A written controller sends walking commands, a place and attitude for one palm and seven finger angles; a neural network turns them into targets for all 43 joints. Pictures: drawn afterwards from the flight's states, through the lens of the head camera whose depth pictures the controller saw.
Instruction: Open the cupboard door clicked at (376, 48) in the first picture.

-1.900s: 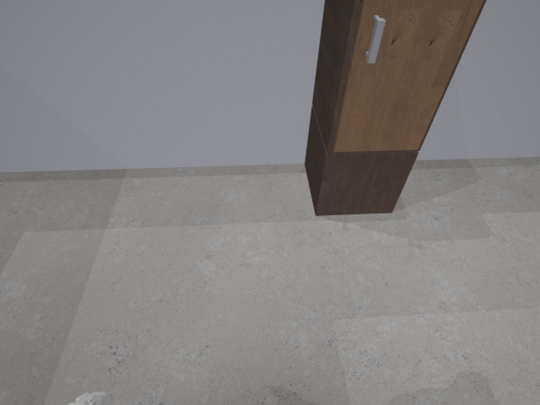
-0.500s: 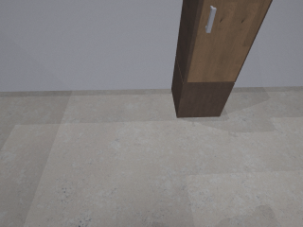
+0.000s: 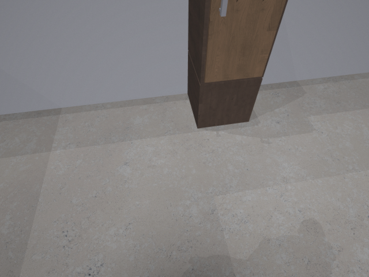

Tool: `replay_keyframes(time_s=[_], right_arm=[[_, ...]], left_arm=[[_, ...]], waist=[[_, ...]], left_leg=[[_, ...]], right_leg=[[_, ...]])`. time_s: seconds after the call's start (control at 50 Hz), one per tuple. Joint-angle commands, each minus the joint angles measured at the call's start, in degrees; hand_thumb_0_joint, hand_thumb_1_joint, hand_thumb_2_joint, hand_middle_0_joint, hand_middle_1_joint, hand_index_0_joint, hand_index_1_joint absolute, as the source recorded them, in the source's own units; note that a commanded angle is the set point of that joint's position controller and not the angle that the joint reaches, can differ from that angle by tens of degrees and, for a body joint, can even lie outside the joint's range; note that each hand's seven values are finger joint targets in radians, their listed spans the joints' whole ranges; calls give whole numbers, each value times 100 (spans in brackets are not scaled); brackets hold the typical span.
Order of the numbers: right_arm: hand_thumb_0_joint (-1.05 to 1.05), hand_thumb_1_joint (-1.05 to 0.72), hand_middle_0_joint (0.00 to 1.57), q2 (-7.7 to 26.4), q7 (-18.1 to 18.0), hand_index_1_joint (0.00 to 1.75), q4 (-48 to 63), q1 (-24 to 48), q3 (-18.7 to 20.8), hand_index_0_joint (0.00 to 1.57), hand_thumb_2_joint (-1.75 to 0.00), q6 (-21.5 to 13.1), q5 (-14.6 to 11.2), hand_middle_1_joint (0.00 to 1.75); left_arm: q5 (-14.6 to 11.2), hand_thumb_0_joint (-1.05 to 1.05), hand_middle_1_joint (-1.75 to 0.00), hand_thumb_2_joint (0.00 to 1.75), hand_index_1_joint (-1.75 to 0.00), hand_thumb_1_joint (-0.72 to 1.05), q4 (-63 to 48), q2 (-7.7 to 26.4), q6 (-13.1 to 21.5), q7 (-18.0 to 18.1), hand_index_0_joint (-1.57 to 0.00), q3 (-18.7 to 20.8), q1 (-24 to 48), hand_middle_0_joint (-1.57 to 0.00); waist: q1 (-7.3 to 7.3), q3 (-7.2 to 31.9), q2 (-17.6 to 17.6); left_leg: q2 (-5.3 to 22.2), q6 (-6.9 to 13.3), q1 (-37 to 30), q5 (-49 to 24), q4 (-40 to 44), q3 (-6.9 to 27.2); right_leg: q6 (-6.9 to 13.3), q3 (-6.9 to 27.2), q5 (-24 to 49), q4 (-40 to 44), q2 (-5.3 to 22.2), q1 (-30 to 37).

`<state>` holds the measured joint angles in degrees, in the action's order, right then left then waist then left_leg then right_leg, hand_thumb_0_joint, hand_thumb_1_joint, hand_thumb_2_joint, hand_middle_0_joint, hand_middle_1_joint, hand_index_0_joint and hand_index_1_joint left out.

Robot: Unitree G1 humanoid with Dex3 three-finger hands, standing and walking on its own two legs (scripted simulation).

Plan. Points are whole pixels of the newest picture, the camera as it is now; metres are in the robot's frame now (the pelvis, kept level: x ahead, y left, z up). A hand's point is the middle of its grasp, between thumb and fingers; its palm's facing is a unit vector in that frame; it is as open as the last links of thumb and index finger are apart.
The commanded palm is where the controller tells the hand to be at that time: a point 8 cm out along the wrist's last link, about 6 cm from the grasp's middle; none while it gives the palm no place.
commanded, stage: walk to a spot facing it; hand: left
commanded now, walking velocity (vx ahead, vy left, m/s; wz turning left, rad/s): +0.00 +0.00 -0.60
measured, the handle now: out of the picture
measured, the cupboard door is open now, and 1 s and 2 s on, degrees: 0 0 0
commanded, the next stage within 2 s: none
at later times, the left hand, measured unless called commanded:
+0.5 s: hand out of the picture +0.08 +0.24 -0.15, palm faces -0.21 -0.95 -0.24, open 7.4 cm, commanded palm none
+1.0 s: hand out of the picture +0.12 +0.16 -0.16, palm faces -0.52 -0.84 -0.18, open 7.4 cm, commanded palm none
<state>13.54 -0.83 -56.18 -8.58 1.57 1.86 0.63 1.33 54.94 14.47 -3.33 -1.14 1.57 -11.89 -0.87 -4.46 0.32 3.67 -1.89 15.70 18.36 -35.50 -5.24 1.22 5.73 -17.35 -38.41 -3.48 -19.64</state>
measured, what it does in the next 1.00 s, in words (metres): steps on the spot, turning right: left foot, then right foot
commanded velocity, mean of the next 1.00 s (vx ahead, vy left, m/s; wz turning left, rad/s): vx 0.13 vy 0.00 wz -0.60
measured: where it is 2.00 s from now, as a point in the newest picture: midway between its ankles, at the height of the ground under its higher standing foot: (252, 271)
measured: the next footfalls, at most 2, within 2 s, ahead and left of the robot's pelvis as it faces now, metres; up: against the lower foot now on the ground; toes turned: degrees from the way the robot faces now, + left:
left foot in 0.30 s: +0.01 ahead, +0.15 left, +0.00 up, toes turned -8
right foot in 0.66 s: -0.08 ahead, -0.11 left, +0.00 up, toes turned -28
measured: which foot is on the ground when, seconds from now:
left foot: down 0.00-0.00, up 0.02-0.28, down 0.30-0.64, up 0.66-1.00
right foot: down 0.00-0.30, up 0.32-0.64, down 0.66-1.00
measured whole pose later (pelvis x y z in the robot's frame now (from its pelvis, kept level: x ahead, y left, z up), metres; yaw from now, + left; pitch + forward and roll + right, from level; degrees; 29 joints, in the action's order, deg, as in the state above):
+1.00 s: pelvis -0.01 +0.00 +0.01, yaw -34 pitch +0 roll -1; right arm 14.4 1.2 -51.5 -12.5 3.3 0.2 1.0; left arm 1.7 54.6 12.8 -0.5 -1.8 2.9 -18.2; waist -1.3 -0.7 1.5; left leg 4.3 -4.2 23.9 18.7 -41.3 -3.9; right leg 0.0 6.6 -17.4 -26.7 -1.9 -9.9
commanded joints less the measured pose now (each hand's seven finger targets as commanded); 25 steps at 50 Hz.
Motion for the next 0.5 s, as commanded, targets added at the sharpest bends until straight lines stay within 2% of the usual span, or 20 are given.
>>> replay_keyframes(time_s=[0.0, 0.02, 0.04, 0.06, 0.08, 0.1, 0.14, 0.16, 0.2, 0.22, 0.24, 0.26, 0.28, 0.3, 0.32, 0.34, 0.36, 0.38, 0.4, 0.48], right_arm=[[0, -90, 20, 642, -75, 30, 811, 507, 280, 20, -90, -59, -14, 30], [0, -90, 20, 715, -81, 30, 818, 541, 288, 20, -90, -70, -11, 30], [0, -90, 20, 709, -73, 30, 768, 350, 315, 20, -90, -104, -19, 30], [0, -90, 20, 662, -64, 30, 703, 176, 305, 20, -90, -116, -21, 30], [0, -90, 20, 579, -58, 30, 657, 42, 291, 20, -90, -127, -33, 30], [0, -90, 20, 518, -67, 30, 664, 74, 282, 20, -90, -115, -37, 30], [0, -90, 20, 450, -84, 30, 713, 56, 284, 20, -90, -113, -61, 30], [0, -90, 20, 442, -93, 30, 729, 63, 284, 20, -90, -126, -71, 30], [0, -90, 20, 410, -115, 30, 692, -260, 279, 20, -90, -162, -93, 30], [0, -90, 20, 421, -137, 30, 622, -509, 288, 20, -90, -196, -98, 30], [0, -90, 20, 578, -176, 30, 575, -736, 312, 20, -90, -250, -94, 30], [0, -90, 20, 988, -193, 30, 627, -751, 390, 20, -90, -290, -32, 30], [0, -90, 20, 1280, -173, 30, 832, -482, 437, 20, -90, -256, -22, 30], [0, -90, 20, 1103, -166, 30, 888, -100, 397, 20, -90, -262, 19, 30], [0, -90, 20, 889, -172, 30, 961, 188, 337, 20, -90, -270, 44, 30], [0, -90, 20, 835, -169, 30, 1009, 376, 317, 20, -90, -285, 64, 30], [0, -90, 20, 828, -160, 30, 1015, 403, 314, 20, -90, -292, 73, 30], [0, -90, 20, 801, -157, 30, 990, 310, 307, 20, -90, -298, 71, 30], [0, -90, 20, 816, -155, 30, 928, 114, 325, 20, -90, -289, 85, 30], [0, -90, 20, 989, -115, 30, 692, -557, 407, 20, -90, -268, 96, 30]], left_arm=[[35, 0, -30, 90, -30, 90, -512, 1407, 172, 163, -20, 414, -675, -20], [11, 0, -30, 90, -30, 90, -545, 1382, 169, 212, -20, 431, -626, -20], [22, 0, -30, 90, -30, 90, -612, 1253, 174, 226, -20, 426, -324, -20], [29, 0, -30, 90, -30, 90, -699, 1147, 187, 229, -20, 407, -138, -20], [33, 0, -30, 90, -30, 90, -753, 1096, 190, 243, -20, 415, -20, -20], [34, 0, -30, 90, -30, 90, -773, 1051, 182, 233, -20, 422, -81, -20], [34, 0, -30, 90, -30, 90, -760, 1101, 154, 221, -20, 466, -163, -20], [34, 0, -30, 90, -30, 90, -757, 1088, 140, 215, -20, 485, -185, -20], [30, 0, -30, 90, -30, 90, -774, 1100, 112, 212, -20, 496, -59, -20], [10, 0, -30, 90, -30, 90, -801, 1054, 94, 207, -20, 492, 26, -20], [-22, 0, -30, 90, -30, 90, -868, 903, 83, 192, -20, 455, 114, -20], [-69, 0, -30, 90, -30, 90, -984, 588, 64, 131, -20, 407, 172, -20], [-44, 0, -30, 90, -30, 90, -1071, 492, 91, 71, -20, 420, 166, -20], [28, 0, -30, 90, -30, 90, -965, 715, 51, 63, -20, 518, 128, -20], [53, 0, -30, 90, -30, 90, -834, 759, 18, 12, -20, 580, 56, -20], [40, 0, -30, 90, -30, 90, -777, 653, -7, -35, -20, 569, -64, -20], [29, 0, -30, 90, -30, 90, -750, 546, -25, -73, -20, 530, -105, -20], [22, 0, -30, 90, -30, 90, -750, 483, -30, -98, -20, 500, -64, -20], [2, 0, -30, 90, -30, 90, -789, 414, -37, -108, -20, 476, 40, -20], [2, 0, -30, 90, -30, 90, -940, 295, 8, -134, -20, 382, 494, -20]], waist=[[-395, 493, 1557], [-336, 436, 1199], [-103, 506, 878], [1, 696, 736], [60, 863, 722], [-8, 906, 806], [-30, 957, 906], [-61, 972, 846], [99, 1065, 906], [215, 1125, 902], [343, 1159, 547], [401, 982, -759], [275, 730, -1527], [155, 539, -1316], [-19, 354, -890], [-138, 211, -738], [-156, 179, -786], [-105, 175, -856], [-4, 197, -925], [326, 313, -1016]], left_leg=[[-357, -51, 1394, 1485, -2130, 268], [-230, -16, 1573, 1335, -2659, 747], [-122, -5, 1511, 1068, -2683, 854], [-116, -28, 1273, 888, -2490, 794], [-113, -48, 1018, 843, -2121, 703], [-201, -52, 822, 815, -1785, 622], [-314, -29, 623, 782, -1208, 577], [-371, -7, 474, 773, -857, 587], [-449, 32, -29, 491, 26, 526], [-481, 65, -600, 107, 678, 476], [-185, 192, -1427, -100, 1269, 700], [927, 552, -1901, 307, 2030, 1900], [2139, 965, -1205, -154, 2355, 2730], [2227, 1198, -508, -400, 2312, 2560], [1849, 1172, -68, -536, 2177, 1991], [1579, 1107, 60, -690, 2080, 1475], [1365, 1037, -63, -940, 1963, 1061], [1268, 1003, -198, -1230, 1844, 818], [1282, 1042, -414, -1442, 1746, 737], [1474, 1042, -972, -2397, 1461, 463]], right_leg=[[999, 3116, 1325, 2109, 1965, 431], [1224, 3261, 1259, 2233, 1979, 498], [1194, 2828, 1501, 1971, 1789, 570], [1078, 2426, 1739, 1789, 1572, 575], [987, 2182, 1933, 1681, 1456, 596], [928, 2134, 1942, 1676, 1332, 547], [924, 2291, 1796, 1721, 1298, 542], [891, 2368, 1813, 1723, 1237, 526], [708, 2359, 1758, 1621, 1131, 380], [521, 2261, 1564, 1500, 970, 71], [261, 1947, 1086, 1135, 630, -604], [-36, 1098, 45, 97, -54, -1648], [-333, 97, -1157, -1389, -194, -1831], [-459, 80, -1051, -2354, 157, -1668], [-491, 38, -756, -2975, 230, -1444], [-509, -80, -578, -3225, 316, -1421], [-530, -219, -511, -3078, 386, -1421], [-533, -383, -510, -2848, 425, -1436], [-532, -484, -587, -2528, 464, -1360], [-496, -929, -732, -1146, 506, -924]])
